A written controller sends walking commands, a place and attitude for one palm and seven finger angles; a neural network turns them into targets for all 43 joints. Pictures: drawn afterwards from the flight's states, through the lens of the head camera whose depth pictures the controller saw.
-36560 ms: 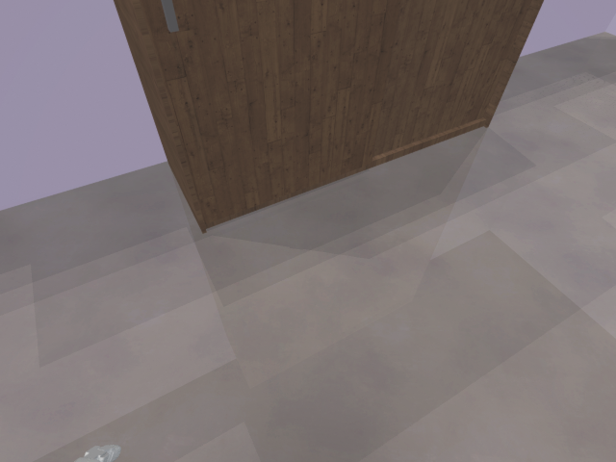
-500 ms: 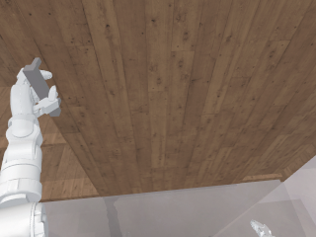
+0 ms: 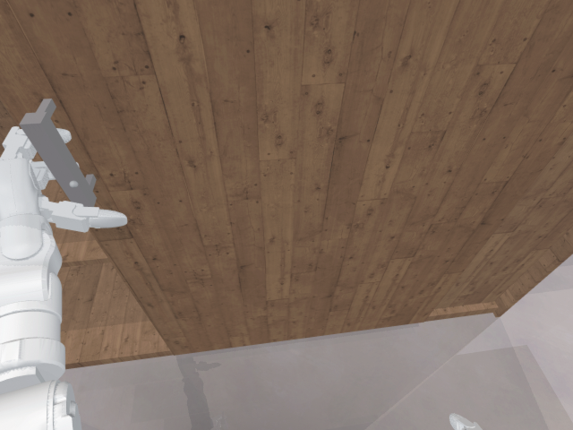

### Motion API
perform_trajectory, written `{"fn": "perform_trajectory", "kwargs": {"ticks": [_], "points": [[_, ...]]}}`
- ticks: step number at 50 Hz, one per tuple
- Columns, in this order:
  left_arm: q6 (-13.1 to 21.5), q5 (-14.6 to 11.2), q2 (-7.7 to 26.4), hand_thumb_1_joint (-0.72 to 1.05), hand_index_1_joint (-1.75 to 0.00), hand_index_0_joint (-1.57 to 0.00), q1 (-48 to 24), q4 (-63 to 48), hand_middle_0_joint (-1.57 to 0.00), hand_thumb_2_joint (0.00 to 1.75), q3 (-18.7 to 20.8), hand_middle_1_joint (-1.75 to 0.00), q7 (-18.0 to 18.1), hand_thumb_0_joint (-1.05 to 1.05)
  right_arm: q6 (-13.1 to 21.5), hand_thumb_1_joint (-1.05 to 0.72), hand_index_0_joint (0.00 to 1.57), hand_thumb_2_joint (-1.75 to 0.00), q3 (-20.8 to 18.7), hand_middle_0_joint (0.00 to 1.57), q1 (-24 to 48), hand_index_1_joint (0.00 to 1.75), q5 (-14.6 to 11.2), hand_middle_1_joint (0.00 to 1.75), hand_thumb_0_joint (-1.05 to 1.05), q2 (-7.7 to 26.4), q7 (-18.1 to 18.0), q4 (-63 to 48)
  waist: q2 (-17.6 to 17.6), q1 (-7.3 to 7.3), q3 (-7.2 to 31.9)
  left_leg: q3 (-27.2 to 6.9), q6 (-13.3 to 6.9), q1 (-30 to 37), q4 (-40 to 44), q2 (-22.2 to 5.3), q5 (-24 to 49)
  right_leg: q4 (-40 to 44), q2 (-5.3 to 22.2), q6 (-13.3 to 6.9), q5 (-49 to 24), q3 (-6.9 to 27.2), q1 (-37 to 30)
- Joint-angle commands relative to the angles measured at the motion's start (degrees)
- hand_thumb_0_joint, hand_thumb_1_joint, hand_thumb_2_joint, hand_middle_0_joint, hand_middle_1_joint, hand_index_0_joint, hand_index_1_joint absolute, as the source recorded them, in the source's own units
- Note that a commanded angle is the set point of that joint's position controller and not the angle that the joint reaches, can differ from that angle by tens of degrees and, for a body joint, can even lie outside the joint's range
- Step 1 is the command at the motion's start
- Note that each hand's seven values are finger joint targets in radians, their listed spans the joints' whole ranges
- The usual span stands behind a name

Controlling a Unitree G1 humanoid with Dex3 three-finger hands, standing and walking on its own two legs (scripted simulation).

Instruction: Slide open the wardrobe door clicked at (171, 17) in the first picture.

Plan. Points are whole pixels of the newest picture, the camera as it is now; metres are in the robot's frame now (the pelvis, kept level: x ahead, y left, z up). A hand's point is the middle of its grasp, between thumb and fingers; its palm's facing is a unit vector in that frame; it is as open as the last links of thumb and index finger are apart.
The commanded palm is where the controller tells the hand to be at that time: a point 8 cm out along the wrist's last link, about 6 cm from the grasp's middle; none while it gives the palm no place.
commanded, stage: loosen the grip on the handle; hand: left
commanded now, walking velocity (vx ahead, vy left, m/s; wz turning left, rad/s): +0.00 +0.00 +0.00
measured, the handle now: (67, 156) +0.42 +0.33 +0.16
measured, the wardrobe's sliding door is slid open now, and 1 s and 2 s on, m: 0.55 0.55 0.55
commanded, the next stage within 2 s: slip the hand off the handle in 0.04 s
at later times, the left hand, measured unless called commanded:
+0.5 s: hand (25, 197) +0.36 +0.36 +0.14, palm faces +0.51 -0.83 -0.22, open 14.7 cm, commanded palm +0.33 +0.40 +0.14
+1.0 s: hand (3, 216) +0.33 +0.38 +0.14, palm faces +0.49 -0.85 -0.23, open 14.7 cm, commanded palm +0.27 +0.41 +0.14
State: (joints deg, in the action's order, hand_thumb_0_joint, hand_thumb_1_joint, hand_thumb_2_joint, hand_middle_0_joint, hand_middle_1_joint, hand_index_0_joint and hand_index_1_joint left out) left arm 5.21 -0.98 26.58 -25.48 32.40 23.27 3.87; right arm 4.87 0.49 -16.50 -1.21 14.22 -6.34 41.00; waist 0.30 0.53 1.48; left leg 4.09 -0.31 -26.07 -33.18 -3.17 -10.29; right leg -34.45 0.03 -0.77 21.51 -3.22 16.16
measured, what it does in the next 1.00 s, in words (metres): stands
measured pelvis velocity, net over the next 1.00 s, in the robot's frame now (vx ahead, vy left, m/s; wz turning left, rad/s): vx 0.01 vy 0.02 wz -0.01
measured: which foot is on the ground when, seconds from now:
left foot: down 0.00-1.00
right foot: down 0.00-1.00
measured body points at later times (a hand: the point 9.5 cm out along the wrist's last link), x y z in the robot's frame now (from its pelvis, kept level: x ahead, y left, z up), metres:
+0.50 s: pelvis +0.01 +0.01 +0.00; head +0.02 +0.01 +0.45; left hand +0.33 +0.40 +0.16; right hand +0.14 -0.25 -0.10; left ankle +0.07 +0.12 -0.73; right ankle -0.04 -0.11 -0.73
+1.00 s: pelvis +0.01 +0.02 +0.00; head +0.03 +0.02 +0.45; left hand +0.30 +0.42 +0.15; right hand +0.10 -0.25 -0.11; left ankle +0.07 +0.12 -0.73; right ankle -0.04 -0.11 -0.73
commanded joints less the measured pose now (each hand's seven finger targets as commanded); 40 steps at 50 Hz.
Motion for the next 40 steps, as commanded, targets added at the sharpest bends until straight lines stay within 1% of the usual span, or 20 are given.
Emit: {"fn": "perform_trajectory", "kwargs": {"ticks": [1, 4, 6, 7, 8, 9, 13, 14, 17, 18, 21, 22, 24, 27, 28, 30, 34, 36, 37, 40], "points": [[3.67, -1.0, 15.69, -0.55, -1.15, -0.25, -20.19, -16.94, -0.25, 0.2, 2.92, -1.15, 0.32, 0.0, 2.85, -0.9, 0.2, -0.9, -3.48, 0.2, 3.45, 0.3, 0.21, 0.3, 0.0, 8.91, -0.8, -7.37, 4.24, -0.58, 17.41, -2.6, -2.1, 19.59, 1.34, 1.55, 8.74, 5.59, -1.02, 0.14, -15.4, 1.2, 5.98], [2.93, -1.28, 13.96, -0.55, -1.15, -0.25, -17.59, -21.71, -0.25, 0.2, 2.12, -1.15, 0.7, 0.0, 2.69, -0.9, 0.2, -0.9, -3.54, 0.2, 3.87, 0.3, 0.17, 0.3, 0.0, 8.5, -0.56, -7.92, 5.36, -1.06, 19.12, -3.1, -2.04, 21.63, 1.14, 1.37, 11.99, 4.99, -1.16, -0.05, -17.63, 0.79, 5.26], [2.03, -1.55, 12.11, -0.55, -1.15, -0.25, -16.63, -22.71, -0.25, 0.2, 0.91, -1.15, 1.2, 0.0, 2.68, -0.9, 0.2, -0.9, -3.43, 0.2, 4.52, 0.3, -0.03, 0.3, 0.0, 8.31, -0.53, -8.18, 4.16, -0.8, 17.33, -3.53, -1.91, 21.24, 1.51, 1.24, 10.74, 5.26, -1.17, 0.09, -16.14, 0.49, 6.17], [1.28, -0.87, 18.04, -0.55, -1.15, -0.25, -13.27, -14.25, -0.25, 0.2, 6.87, -1.15, 1.75, 0.0, 2.05, -0.9, 0.2, -0.9, -3.41, 0.2, 2.99, 0.3, 0.12, 0.3, 0.0, 9.09, -0.98, -6.4, 1.0, -0.95, 13.19, -3.28, -2.13, 17.7, 1.34, 1.17, 9.42, 5.77, -1.1, 0.1, -16.02, 0.74, 6.36], [1.0, -1.12, 17.12, -0.55, -1.15, -0.25, -13.57, -14.63, -0.25, 0.2, 6.05, -1.15, 1.25, 0.0, 1.61, -0.9, 0.2, -0.9, -3.08, 0.2, 2.98, 0.3, 0.13, 0.3, 0.0, 8.95, -0.93, -7.13, -0.23, -1.02, 13.64, -3.03, -2.18, 16.04, 1.63, 1.66, 9.47, 5.39, -0.88, 0.4, -17.27, 0.73, 5.19], [0.89, -1.08, 18.71, -0.55, -1.15, -0.25, -13.85, -15.04, -0.25, 0.2, 7.08, -1.15, 0.86, 0.0, 1.32, -0.9, 0.2, -0.9, -3.16, 0.2, 3.66, 0.3, -0.08, 0.3, 0.0, 8.88, -1.01, -7.64, 0.83, -1.54, 14.1, -2.64, -2.07, 15.94, 1.63, 1.66, 9.31, 5.27, -0.75, 0.34, -17.17, 0.93, 4.77], [2.94, -0.24, 20.64, -0.55, -1.15, -0.25, -17.85, -19.32, -0.25, 0.2, 7.61, -1.15, 0.02, 0.0, 0.83, -0.9, 0.2, -0.9, -3.1, 0.2, 3.8, 0.3, 0.29, 0.3, 0.0, 8.41, -1.25, -8.14, 6.01, -0.96, 17.73, -2.78, -2.06, 19.2, 0.5, 1.59, 11.74, 4.51, -1.11, -0.13, -17.75, 1.24, 5.19], [3.43, -0.46, 19.39, -0.55, -1.15, -0.25, -17.07, -19.54, -0.25, 0.2, 6.77, -1.15, -0.53, 0.0, 0.79, -0.9, 0.2, -0.9, -3.09, 0.2, 3.73, 0.3, 0.34, 0.3, 0.0, 8.27, -1.17, -8.39, 5.92, -0.71, 18.08, -2.88, -2.09, 19.82, 0.21, 1.64, 12.16, 4.44, -1.25, -0.06, -17.75, 1.12, 5.73], [4.05, -1.4, 20.41, -0.55, -1.15, -0.25, -15.6, -14.98, -0.25, 0.2, 7.65, -1.15, -2.65, 0.0, 0.52, -0.9, 0.2, -0.9, -2.98, 0.2, 3.29, 0.3, -0.04, 0.3, 0.0, 8.66, -1.37, -7.69, 4.49, -0.43, 14.86, -3.06, -2.2, 17.89, -0.01, 1.49, 10.78, 4.8, -1.32, -0.07, -17.31, 1.08, 6.56], [3.69, -1.81, 19.79, -0.55, -1.15, -0.25, -15.11, -13.77, -0.25, 0.2, 6.8, -1.15, -3.69, 0.0, 0.46, -0.9, 0.2, -0.9, -2.97, 0.2, 3.28, 0.3, -0.18, 0.3, 0.0, 8.71, -1.38, -7.92, 5.17, -0.41, 15.06, -3.06, -2.04, 17.46, 0.07, 1.68, 9.92, 4.75, -1.29, 0.0, -16.72, 1.11, 6.76], [2.89, -2.39, 20.11, -0.55, -1.15, -0.25, -19.55, -10.37, -0.25, 0.2, 5.23, -1.15, -5.8, 0.0, 0.52, -0.9, 0.2, -0.9, -2.7, 0.2, 3.04, 0.3, -0.66, 0.3, 0.0, 9.19, -1.89, -7.7, 4.43, 0.87, 12.4, -3.72, -1.99, 16.36, 0.6, 1.66, 5.19, 5.83, -1.11, 0.22, -12.19, 1.0, 9.71], [3.21, -2.51, 21.65, -0.55, -1.15, -0.25, -19.99, -9.34, -0.25, 0.2, 6.37, -1.15, -6.0, 0.0, 0.57, -0.9, 0.2, -0.9, -2.75, 0.2, 2.68, 0.3, -0.72, 0.3, 0.0, 9.34, -2.12, -7.22, 4.06, 0.92, 11.79, -3.55, -2.26, 15.88, 0.25, 1.64, 5.23, 6.2, -1.09, 0.16, -12.6, 1.3, 9.54], [4.01, -2.24, 23.98, -0.55, -1.15, -0.25, -21.84, -9.3, -0.25, 0.2, 7.28, -1.15, -6.86, 0.0, 0.56, -0.9, 0.2, -0.9, -2.82, 0.2, 1.99, 0.3, -0.52, 0.3, 0.0, 9.7, -2.18, -7.32, 5.44, 0.83, 15.03, -3.72, -2.28, 16.61, -0.17, 1.9, 6.14, 5.49, -1.12, 0.14, -12.94, 1.42, 9.39], [6.07, -2.0, 26.54, -0.55, -1.15, -0.25, -22.79, -6.71, -0.25, 0.2, 8.92, -1.15, -7.62, 0.0, 0.39, -0.9, 0.2, -0.9, -2.71, 0.2, 1.17, 0.3, -0.28, 0.3, 0.0, 9.87, -2.19, -6.83, 5.89, 0.56, 14.75, -4.13, -2.35, 15.46, -0.76, 1.91, 5.53, 5.21, -1.24, -0.07, -11.93, 1.44, 9.78], [6.69, -1.83, 27.72, -0.55, -1.15, -0.25, -23.64, -6.0, -0.25, 0.2, 9.48, -1.15, -7.95, 0.0, 0.33, -0.9, 0.2, -0.9, -2.79, 0.2, 0.83, 0.3, -0.24, 0.3, 0.0, 10.06, -2.21, -6.66, 6.33, 0.81, 16.1, -4.16, -2.31, 15.76, -0.96, 1.85, 5.56, 4.86, -1.29, -0.01, -11.69, 1.44, 9.99], [7.52, -1.9, 28.64, -0.55, -1.15, -0.25, -25.87, -2.9, -0.25, 0.2, 9.38, -1.15, -8.84, 0.0, 0.39, -0.9, 0.2, -0.9, -2.71, 0.2, 0.33, 0.3, -0.26, 0.3, 0.0, 10.34, -2.25, -6.27, 6.11, 1.5, 15.01, -4.55, -2.37, 15.06, -1.15, 1.78, 3.51, 4.91, -1.4, 0.12, -9.53, 1.45, 11.87], [8.78, -1.78, 32.48, -0.55, -1.15, -0.25, -24.53, -1.07, -0.25, 0.2, 12.05, -1.15, -10.52, 0.0, -0.08, -0.9, 0.2, -0.9, -2.92, 0.2, -0.76, 0.3, -0.16, 0.3, 0.0, 10.74, -2.1, -6.54, 7.92, 0.4, 17.77, -4.54, -2.43, 15.05, -1.87, 1.75, 5.22, 4.06, -1.58, -0.12, -10.49, 1.43, 11.08], [9.2, -1.8, 31.48, -0.55, -1.15, -0.25, -24.27, -1.38, -0.25, 0.2, 11.12, -1.15, -11.16, 0.0, -0.29, -0.9, 0.2, -0.9, -2.95, 0.2, -0.9, 0.3, -0.1, 0.3, 0.0, 10.66, -1.89, -6.86, 9.37, 0.41, 18.03, -4.97, -2.28, 15.74, -1.88, 1.63, 5.17, 3.71, -1.79, -0.26, -9.59, 1.05, 12.15], [9.48, -2.41, 30.23, -0.55, -1.15, -0.25, -20.58, -2.9, -0.25, 0.2, 11.47, -1.15, -11.25, 0.0, -0.27, -0.9, 0.2, -0.9, -3.13, 0.2, -1.04, 0.3, -0.01, 0.3, 0.0, 10.45, -1.7, -7.57, 8.87, -0.64, 19.1, -5.08, -2.41, 16.14, -1.9, 1.59, 6.13, 3.62, -1.99, -0.45, -10.14, 0.85, 11.04], [8.45, -4.6, 28.32, -0.55, -1.15, -0.25, -12.62, -6.71, -0.25, 0.2, 12.27, -1.15, -11.67, 0.0, -0.33, -0.9, 0.2, -0.9, -3.47, 0.2, -0.2, 0.3, -0.48, 0.3, 0.0, 10.46, -1.1, -9.02, 8.11, -1.74, 19.02, -5.03, -2.36, 16.29, -1.42, 1.48, 7.29, 3.56, -2.32, -0.33, -11.03, 0.4, 10.16]]}}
